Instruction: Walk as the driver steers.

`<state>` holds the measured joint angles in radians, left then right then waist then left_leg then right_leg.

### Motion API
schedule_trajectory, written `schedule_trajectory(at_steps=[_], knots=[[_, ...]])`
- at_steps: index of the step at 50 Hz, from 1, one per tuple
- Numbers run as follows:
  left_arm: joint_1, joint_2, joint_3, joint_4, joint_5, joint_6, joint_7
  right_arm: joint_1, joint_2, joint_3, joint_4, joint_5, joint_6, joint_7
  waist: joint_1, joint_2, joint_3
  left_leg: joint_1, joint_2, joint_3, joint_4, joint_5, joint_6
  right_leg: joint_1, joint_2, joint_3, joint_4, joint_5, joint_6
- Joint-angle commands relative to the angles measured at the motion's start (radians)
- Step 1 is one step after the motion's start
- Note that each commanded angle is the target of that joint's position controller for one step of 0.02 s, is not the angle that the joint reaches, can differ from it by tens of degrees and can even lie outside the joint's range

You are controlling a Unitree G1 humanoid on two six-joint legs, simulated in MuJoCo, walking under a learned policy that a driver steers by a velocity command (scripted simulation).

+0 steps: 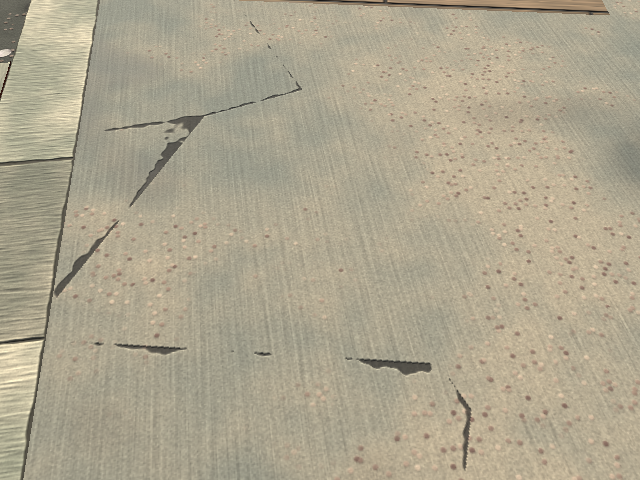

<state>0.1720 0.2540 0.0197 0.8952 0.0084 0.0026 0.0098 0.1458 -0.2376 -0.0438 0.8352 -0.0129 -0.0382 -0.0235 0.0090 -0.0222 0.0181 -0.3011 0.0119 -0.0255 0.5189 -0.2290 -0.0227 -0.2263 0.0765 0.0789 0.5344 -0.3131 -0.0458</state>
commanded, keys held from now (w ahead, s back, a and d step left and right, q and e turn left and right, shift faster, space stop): no key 0.06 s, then w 0.12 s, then no key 0.44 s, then w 0.26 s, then no key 0.12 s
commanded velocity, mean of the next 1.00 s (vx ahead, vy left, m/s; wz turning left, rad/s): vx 0.15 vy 0.00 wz -0.02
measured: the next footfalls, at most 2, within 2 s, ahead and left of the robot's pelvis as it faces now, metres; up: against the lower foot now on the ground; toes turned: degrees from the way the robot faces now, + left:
right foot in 0.52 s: +0.10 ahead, -0.11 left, +0.00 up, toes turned +2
left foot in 0.90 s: +0.15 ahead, +0.14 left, +0.00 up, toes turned +2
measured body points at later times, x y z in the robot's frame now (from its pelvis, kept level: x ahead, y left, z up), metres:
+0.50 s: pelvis +0.06 +0.02 +0.00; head +0.08 +0.03 +0.45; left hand +0.16 +0.29 -0.13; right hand +0.14 -0.23 -0.13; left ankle +0.03 +0.13 -0.73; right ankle +0.05 -0.11 -0.73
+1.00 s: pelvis +0.13 +0.05 +0.00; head +0.14 +0.07 +0.45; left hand +0.19 +0.32 -0.15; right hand +0.17 -0.22 -0.13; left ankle +0.11 +0.14 -0.73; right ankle +0.07 -0.09 -0.67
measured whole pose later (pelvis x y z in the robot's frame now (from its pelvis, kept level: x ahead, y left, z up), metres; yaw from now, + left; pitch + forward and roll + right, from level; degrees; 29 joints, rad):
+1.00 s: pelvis +0.13 +0.05 +0.00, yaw +0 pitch -1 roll -1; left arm 0.22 0.27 0.06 1.03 -0.03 -0.05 0.02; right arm 0.28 -0.25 -0.05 1.01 0.00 -0.09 0.01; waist 0.00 -0.02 0.02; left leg -0.20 -0.01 0.04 0.51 -0.31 0.05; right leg -0.35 0.00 0.04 1.00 -0.48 -0.01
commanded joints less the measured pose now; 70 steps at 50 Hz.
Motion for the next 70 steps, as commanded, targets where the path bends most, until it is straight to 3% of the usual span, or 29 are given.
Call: schedule_trajectory(at_steps=[1,4,9,11,14,16,17,18,20,23,25,27,31,34,38,41,44,45,46,47,48,50,54,57,62,64,65,67,70], knots=[[0.014,0.115,0.028,-0.035,-0.003,0.000,0.004,0.005,-0.130,-0.031,-0.039,0.005,-0.013,-0.004,-0.007,0.065,-0.076,0.155,0.063,-0.054,-0.023,0.300,0.052,-0.048,-0.087,0.067,-0.068,0.251,-0.030],[0.035,0.095,0.025,-0.004,-0.005,-0.005,0.004,0.019,-0.111,-0.027,-0.018,0.005,-0.006,-0.006,-0.009,0.033,-0.099,0.176,0.047,-0.039,-0.019,0.224,0.053,-0.022,-0.083,0.063,-0.079,0.191,-0.027],[0.095,0.152,0.043,0.021,-0.034,-0.036,0.004,-0.039,-0.090,-0.021,-0.033,0.033,-0.036,0.003,0.025,-0.099,0.101,-0.095,-0.043,0.022,0.104,-0.257,0.077,-0.041,-0.191,0.280,-0.222,-0.372,-0.151],[0.053,0.166,0.044,0.009,-0.021,-0.060,0.008,-0.055,-0.090,-0.019,-0.045,0.028,-0.071,0.005,0.004,-0.137,0.124,-0.147,-0.024,0.009,0.135,-0.063,0.080,0.016,-0.278,0.387,-0.194,0.017,-0.192],[0.009,0.124,0.038,-0.014,-0.009,-0.065,0.015,0.059,-0.164,-0.045,0.010,0.006,-0.076,0.021,-0.014,0.045,-0.052,0.161,0.033,-0.079,0.034,0.476,0.106,0.002,-0.087,0.090,0.050,0.431,-0.051],[0.051,0.094,0.029,0.024,-0.012,-0.057,0.016,0.167,-0.143,-0.040,0.046,0.008,-0.051,0.019,-0.051,0.153,-0.140,0.359,0.184,-0.242,-0.018,0.799,0.223,-0.122,-0.027,0.020,0.246,0.166,0.051],[0.040,0.077,0.026,0.020,-0.018,-0.045,0.016,0.166,-0.110,-0.023,0.056,0.011,-0.045,0.017,-0.047,0.212,-0.115,0.350,0.299,-0.348,-0.073,0.915,0.294,-0.184,-0.031,0.016,0.360,-0.235,0.079],[0.016,0.098,0.033,0.011,-0.021,-0.029,0.017,0.128,-0.095,-0.011,0.052,0.015,-0.044,0.019,-0.029,0.156,-0.064,0.310,0.339,-0.368,-0.089,0.900,0.317,-0.228,-0.067,0.021,0.420,-0.371,0.094],[-0.007,0.079,0.031,0.008,-0.025,-0.006,0.022,0.056,-0.149,-0.021,0.042,0.013,-0.036,0.019,-0.003,0.099,-0.031,0.258,0.277,-0.270,-0.108,0.778,0.266,-0.213,-0.116,0.007,0.318,-0.299,0.108],[0.025,0.055,0.026,0.053,-0.026,0.000,0.024,-0.002,-0.161,-0.021,0.047,0.014,-0.001,0.004,0.024,0.143,-0.059,0.168,0.168,-0.134,-0.103,0.760,0.195,0.011,-0.086,-0.065,0.037,0.004,0.118],[0.048,0.077,0.033,0.075,-0.015,0.004,0.020,0.039,-0.143,-0.016,0.076,0.026,0.005,0.005,0.031,0.131,-0.079,0.138,0.117,-0.090,-0.105,0.591,0.137,0.146,-0.076,-0.066,-0.130,0.280,0.088],[0.002,0.160,0.050,0.065,-0.012,0.015,0.026,0.111,-0.118,-0.011,0.099,0.002,-0.005,0.015,-0.032,-0.020,-0.070,0.100,0.020,-0.027,-0.121,0.135,0.063,0.175,-0.147,0.002,-0.071,0.474,0.019],[-0.040,0.118,0.045,0.081,-0.010,-0.005,0.019,0.052,-0.105,-0.008,0.107,0.007,0.009,-0.001,-0.006,-0.004,-0.014,0.085,-0.003,0.001,-0.082,0.147,0.030,0.111,-0.136,0.010,-0.059,0.415,-0.012],[0.028,0.143,0.059,0.123,-0.032,-0.015,0.014,0.062,-0.090,-0.007,0.116,0.018,0.020,-0.005,0.008,-0.067,-0.017,0.016,-0.062,0.062,0.025,-0.199,0.047,0.103,-0.154,0.069,-0.097,-0.028,-0.067],[0.095,0.199,0.075,0.133,-0.027,-0.060,0.012,-0.034,-0.081,-0.006,0.062,0.046,-0.026,0.007,0.041,-0.180,0.138,-0.230,-0.013,0.019,0.290,-0.321,0.085,0.061,-0.406,0.482,-0.333,-0.370,-0.232],[0.021,0.181,0.075,0.099,-0.039,-0.080,0.009,-0.012,-0.106,-0.017,0.067,0.046,-0.055,0.025,0.001,-0.139,0.100,-0.183,0.048,-0.002,0.220,-0.294,0.117,0.053,-0.387,0.373,-0.336,-0.252,-0.180],[-0.066,0.149,0.068,0.069,-0.041,-0.061,0.004,0.203,-0.093,-0.036,0.179,0.032,-0.055,0.029,-0.105,-0.086,0.026,0.295,-0.048,0.110,-0.010,0.020,0.086,-0.191,-0.211,0.093,-0.203,-0.082,-0.084],[-0.070,0.103,0.054,0.064,-0.032,-0.063,0.005,0.276,-0.117,-0.045,0.197,0.023,-0.049,0.026,-0.127,0.022,0.003,0.374,0.019,-0.005,-0.068,-0.003,0.099,-0.241,-0.148,0.010,-0.025,0.017,-0.040],[-0.064,0.047,0.038,0.038,-0.017,-0.069,0.010,0.337,-0.215,-0.063,0.189,0.019,-0.047,0.020,-0.123,0.295,-0.028,0.435,0.245,-0.369,-0.242,0.027,0.186,-0.360,-0.040,-0.112,0.302,-0.079,0.040],[-0.053,0.072,0.047,0.030,-0.028,-0.076,0.014,0.340,-0.228,-0.054,0.192,-0.001,-0.054,0.030,-0.106,0.340,-0.022,0.395,0.379,-0.608,-0.316,0.111,0.304,-0.437,-0.019,-0.044,0.506,-0.304,0.050],[-0.014,0.099,0.055,0.047,-0.042,-0.079,0.013,0.250,-0.178,-0.036,0.169,0.004,-0.065,0.031,-0.049,0.213,0.041,0.348,0.380,-0.534,-0.280,0.211,0.310,-0.473,-0.080,0.005,0.615,-0.277,0.040],[0.013,0.102,0.061,0.081,-0.034,-0.076,0.011,0.162,-0.148,-0.024,0.139,0.011,-0.071,0.034,-0.013,0.118,0.032,0.314,0.286,-0.296,-0.238,0.468,0.234,-0.443,-0.135,-0.019,0.603,-0.139,0.027],[-0.038,0.031,0.053,0.078,-0.024,-0.055,0.004,0.172,-0.085,0.004,0.159,-0.004,-0.048,0.015,-0.005,0.128,-0.016,0.280,0.179,-0.073,-0.223,0.760,0.182,-0.296,-0.135,-0.070,0.356,0.032,0.050],[-0.114,0.015,0.039,0.059,-0.021,-0.044,0.007,0.159,-0.147,-0.006,0.164,-0.002,-0.030,-0.001,-0.018,0.130,-0.040,0.227,0.163,-0.025,-0.205,0.791,0.184,-0.171,-0.105,-0.102,0.151,0.096,0.066],[-0.099,0.062,0.047,0.076,-0.010,-0.029,0.009,0.122,-0.130,-0.007,0.182,0.026,-0.015,0.003,0.017,0.109,-0.024,0.161,0.171,-0.059,-0.162,0.592,0.174,0.005,-0.099,-0.095,-0.077,0.273,0.018],[-0.049,0.145,0.067,0.090,0.004,-0.029,0.020,0.173,-0.120,-0.010,0.193,0.002,-0.021,0.007,0.004,0.011,-0.069,0.111,0.090,-0.027,-0.097,0.344,0.106,0.173,-0.190,0.007,-0.103,0.683,-0.024],[-0.064,0.154,0.066,0.098,-0.002,-0.025,0.021,0.305,-0.055,-0.001,0.224,-0.006,-0.018,0.008,-0.073,-0.086,-0.123,0.039,0.041,-0.002,-0.114,0.110,0.064,0.272,-0.241,0.042,-0.021,0.776,-0.106],[-0.049,0.111,0.070,0.117,-0.040,-0.014,0.011,0.213,-0.067,-0.003,0.207,0.011,0.002,-0.004,-0.018,-0.081,-0.078,-0.026,-0.030,0.068,-0.048,-0.178,0.048,0.215,-0.220,0.086,-0.065,0.257,-0.135],[0.048,0.162,0.084,0.135,-0.028,-0.028,0.014,0.132,-0.057,-0.003,0.158,0.027,0.008,-0.006,0.019,-0.158,-0.022,-0.141,-0.042,0.073,0.134,-0.303,0.079,0.148,-0.355,0.382,-0.279,-0.316,-0.209]])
